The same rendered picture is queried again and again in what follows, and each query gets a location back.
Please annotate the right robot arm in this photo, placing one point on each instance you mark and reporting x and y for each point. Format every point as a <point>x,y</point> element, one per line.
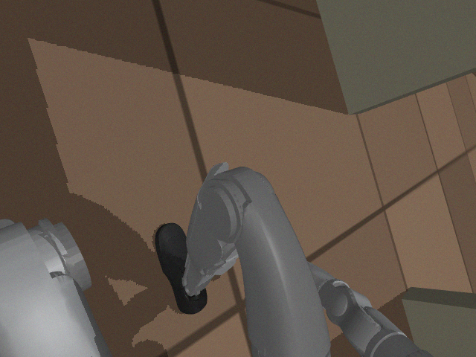
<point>367,329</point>

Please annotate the right robot foot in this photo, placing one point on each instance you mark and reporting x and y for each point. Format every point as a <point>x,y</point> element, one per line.
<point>170,243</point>

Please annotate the right robot hand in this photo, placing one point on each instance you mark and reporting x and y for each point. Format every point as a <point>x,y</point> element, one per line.
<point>320,276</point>

